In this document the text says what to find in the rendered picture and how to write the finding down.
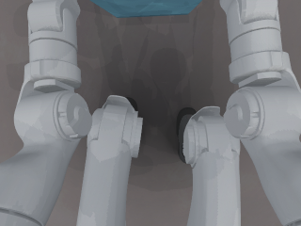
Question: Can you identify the left robot forearm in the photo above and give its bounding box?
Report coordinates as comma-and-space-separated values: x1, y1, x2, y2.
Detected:
13, 0, 82, 124

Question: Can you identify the carton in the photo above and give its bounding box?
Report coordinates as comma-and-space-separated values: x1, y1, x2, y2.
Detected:
90, 0, 202, 18

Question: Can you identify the robot right thigh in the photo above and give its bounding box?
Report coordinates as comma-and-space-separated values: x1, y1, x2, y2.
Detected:
183, 116, 241, 226

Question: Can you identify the robot right upper arm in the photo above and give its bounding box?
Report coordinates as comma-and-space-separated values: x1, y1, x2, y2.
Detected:
223, 86, 301, 226

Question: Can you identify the robot left thigh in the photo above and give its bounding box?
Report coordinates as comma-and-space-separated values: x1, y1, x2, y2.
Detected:
76, 105, 143, 226

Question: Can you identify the robot left upper arm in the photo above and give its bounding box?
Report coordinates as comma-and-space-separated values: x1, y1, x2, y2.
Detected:
0, 90, 93, 226

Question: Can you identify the robot thigh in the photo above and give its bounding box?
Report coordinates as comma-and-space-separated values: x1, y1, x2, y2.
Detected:
76, 105, 143, 226
183, 116, 241, 226

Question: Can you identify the right robot forearm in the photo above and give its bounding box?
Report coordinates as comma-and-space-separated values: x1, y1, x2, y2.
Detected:
219, 0, 301, 93

